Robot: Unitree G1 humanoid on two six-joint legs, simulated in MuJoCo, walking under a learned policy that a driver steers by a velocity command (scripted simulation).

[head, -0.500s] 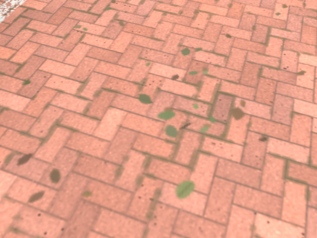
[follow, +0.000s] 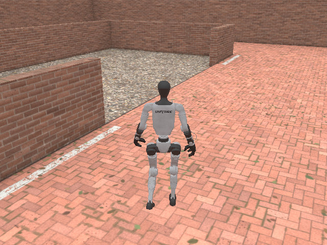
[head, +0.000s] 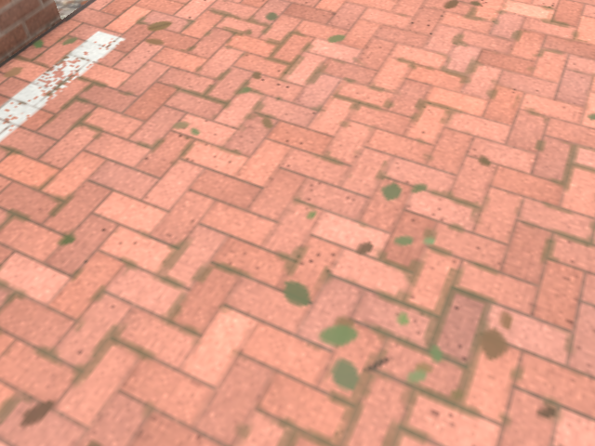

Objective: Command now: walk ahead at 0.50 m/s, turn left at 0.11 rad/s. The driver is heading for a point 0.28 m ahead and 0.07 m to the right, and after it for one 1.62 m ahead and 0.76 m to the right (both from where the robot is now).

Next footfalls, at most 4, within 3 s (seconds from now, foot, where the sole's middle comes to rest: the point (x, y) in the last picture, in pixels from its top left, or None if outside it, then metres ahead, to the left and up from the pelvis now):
0.38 left None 0.39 0.14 -0.77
0.90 right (397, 400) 0.58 -0.19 -0.77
1.38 left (370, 274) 0.93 -0.17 -0.77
1.86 right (509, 267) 0.94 -0.54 -0.77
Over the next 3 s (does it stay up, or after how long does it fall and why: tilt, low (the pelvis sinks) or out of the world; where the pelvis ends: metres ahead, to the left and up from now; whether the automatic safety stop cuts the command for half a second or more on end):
stays up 1.34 -0.79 0.00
